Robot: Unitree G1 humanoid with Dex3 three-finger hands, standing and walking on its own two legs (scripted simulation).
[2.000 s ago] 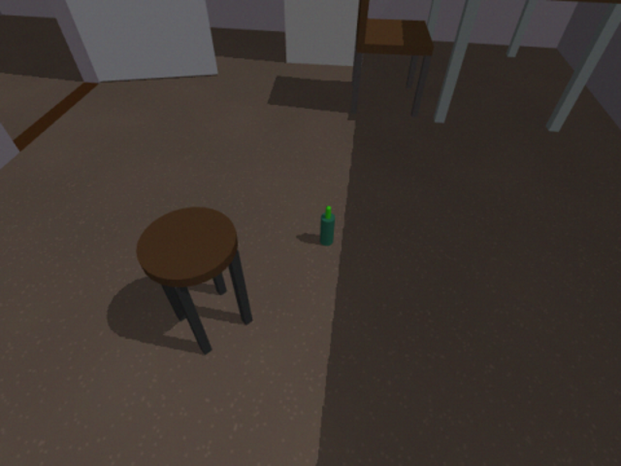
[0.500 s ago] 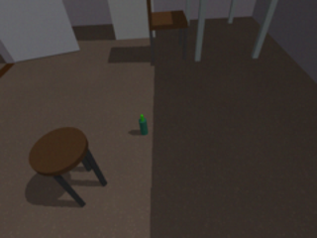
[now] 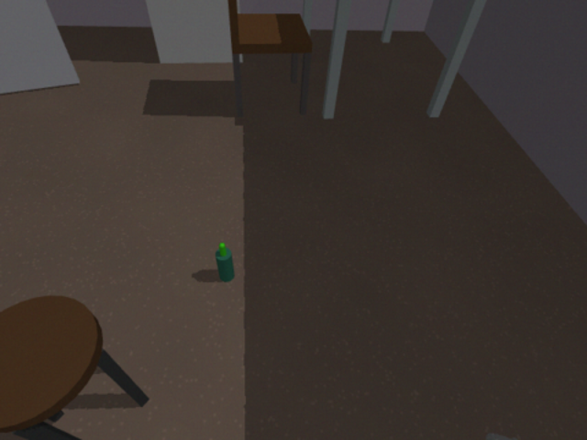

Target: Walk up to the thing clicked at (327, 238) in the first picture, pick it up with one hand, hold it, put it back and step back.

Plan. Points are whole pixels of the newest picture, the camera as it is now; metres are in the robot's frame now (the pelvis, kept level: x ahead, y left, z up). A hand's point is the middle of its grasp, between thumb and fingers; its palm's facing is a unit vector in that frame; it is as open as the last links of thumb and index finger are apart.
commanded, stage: walk up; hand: left
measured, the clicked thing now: (224, 260) +0.85 +0.22 -0.66
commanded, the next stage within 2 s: none
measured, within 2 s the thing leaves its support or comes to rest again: neither
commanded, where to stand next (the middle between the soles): +0.48 +0.02 m, yaw -2 degrees
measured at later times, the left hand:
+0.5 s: hand (141, 371) +0.26 +0.23 -0.11, palm faces -0.05 -0.90 -0.43, open 7.4 cm
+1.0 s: hand (135, 288) +0.42 +0.30 -0.14, palm faces -0.11 -0.93 -0.36, open 7.4 cm
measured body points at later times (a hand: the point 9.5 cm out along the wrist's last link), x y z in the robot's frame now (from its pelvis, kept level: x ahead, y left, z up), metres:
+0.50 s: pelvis +0.19 -0.04 +0.00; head +0.20 -0.08 +0.45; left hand +0.26 +0.28 -0.08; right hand +0.24 -0.35 -0.13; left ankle +0.21 +0.11 -0.66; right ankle +0.23 -0.15 -0.73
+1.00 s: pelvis +0.34 +0.02 +0.01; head +0.36 +0.04 +0.46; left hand +0.43 +0.34 -0.11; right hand +0.38 -0.30 -0.09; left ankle +0.36 +0.14 -0.73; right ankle +0.40 -0.13 -0.68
